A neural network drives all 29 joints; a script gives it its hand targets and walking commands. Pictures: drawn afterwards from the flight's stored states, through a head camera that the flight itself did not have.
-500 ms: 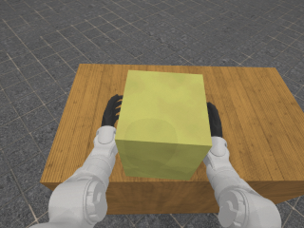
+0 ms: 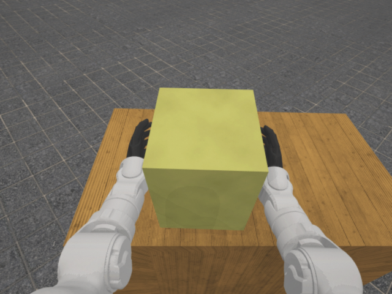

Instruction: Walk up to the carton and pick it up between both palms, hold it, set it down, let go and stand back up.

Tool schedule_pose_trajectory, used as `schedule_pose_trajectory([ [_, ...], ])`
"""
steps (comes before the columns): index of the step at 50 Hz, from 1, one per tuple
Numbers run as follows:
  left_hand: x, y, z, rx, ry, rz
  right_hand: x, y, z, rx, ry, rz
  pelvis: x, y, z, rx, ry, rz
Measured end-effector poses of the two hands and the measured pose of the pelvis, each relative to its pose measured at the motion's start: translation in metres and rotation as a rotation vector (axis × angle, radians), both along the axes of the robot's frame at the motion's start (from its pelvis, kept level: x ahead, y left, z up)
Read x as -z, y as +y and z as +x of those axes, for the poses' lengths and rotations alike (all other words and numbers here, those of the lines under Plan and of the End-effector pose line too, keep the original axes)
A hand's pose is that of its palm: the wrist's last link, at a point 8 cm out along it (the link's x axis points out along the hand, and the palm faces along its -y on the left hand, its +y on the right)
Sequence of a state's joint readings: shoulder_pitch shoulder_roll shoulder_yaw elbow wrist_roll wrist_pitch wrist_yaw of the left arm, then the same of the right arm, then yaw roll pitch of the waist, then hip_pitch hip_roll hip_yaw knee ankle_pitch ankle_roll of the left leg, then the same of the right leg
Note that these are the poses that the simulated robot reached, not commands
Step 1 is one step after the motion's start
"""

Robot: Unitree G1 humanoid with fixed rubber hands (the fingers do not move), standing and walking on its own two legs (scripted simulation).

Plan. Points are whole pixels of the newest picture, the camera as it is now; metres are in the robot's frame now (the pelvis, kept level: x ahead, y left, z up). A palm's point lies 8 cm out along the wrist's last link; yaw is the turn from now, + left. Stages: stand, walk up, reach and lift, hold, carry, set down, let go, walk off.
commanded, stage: reach and lift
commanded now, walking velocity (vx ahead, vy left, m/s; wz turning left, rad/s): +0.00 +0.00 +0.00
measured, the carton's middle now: (203, 162) +0.41 +0.00 +0.07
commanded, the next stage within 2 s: hold in 1.98 s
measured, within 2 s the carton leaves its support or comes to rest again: neither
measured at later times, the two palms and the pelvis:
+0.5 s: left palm (135, 143) +0.39 +0.14 +0.15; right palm (284, 157) +0.37 -0.15 +0.14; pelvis -0.01 +0.00 +0.00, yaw +0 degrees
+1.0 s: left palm (127, 146) +0.36 +0.15 +0.17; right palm (287, 163) +0.34 -0.14 +0.15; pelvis -0.02 +0.00 +0.00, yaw +1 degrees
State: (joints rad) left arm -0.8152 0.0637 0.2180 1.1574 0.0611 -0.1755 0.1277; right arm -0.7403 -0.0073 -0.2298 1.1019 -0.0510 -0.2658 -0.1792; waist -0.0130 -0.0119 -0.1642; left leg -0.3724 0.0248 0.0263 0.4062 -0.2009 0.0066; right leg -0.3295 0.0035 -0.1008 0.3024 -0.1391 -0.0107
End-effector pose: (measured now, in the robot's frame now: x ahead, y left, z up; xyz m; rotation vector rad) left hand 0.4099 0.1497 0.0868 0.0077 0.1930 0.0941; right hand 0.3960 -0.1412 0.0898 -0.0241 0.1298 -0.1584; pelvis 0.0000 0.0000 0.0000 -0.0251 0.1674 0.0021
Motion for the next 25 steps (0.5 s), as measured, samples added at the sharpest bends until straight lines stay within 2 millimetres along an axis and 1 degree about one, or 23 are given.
schedule_pose_trajectory([
  [5, -0.017, 0.0, -0.004, -0.002, -0.002, -0.001, -0.016, 0.001, -0.005, 0.009, 0.006, 0.035, -0.001, 0.002, -0.003, -0.002, -0.04, -0.002],
  [14, -0.049, -0.008, -0.011, 0.0, 0.006, 0.002, -0.039, -0.008, -0.014, 0.017, 0.02, 0.048, -0.003, 0.001, -0.01, 0.002, -0.133, 0.002],
  [20, -0.06, -0.011, -0.017, 0.009, 0.01, -0.002, -0.046, -0.01, -0.021, 0.017, 0.027, 0.052, -0.004, -0.001, -0.013, 0.001, -0.173, 0.006],
  [25, -0.062, -0.009, -0.025, 0.002, 0.014, 0.007, -0.048, -0.008, -0.025, 0.008, 0.033, 0.051, -0.004, -0.002, -0.014, -0.003, -0.2, 0.009],
])
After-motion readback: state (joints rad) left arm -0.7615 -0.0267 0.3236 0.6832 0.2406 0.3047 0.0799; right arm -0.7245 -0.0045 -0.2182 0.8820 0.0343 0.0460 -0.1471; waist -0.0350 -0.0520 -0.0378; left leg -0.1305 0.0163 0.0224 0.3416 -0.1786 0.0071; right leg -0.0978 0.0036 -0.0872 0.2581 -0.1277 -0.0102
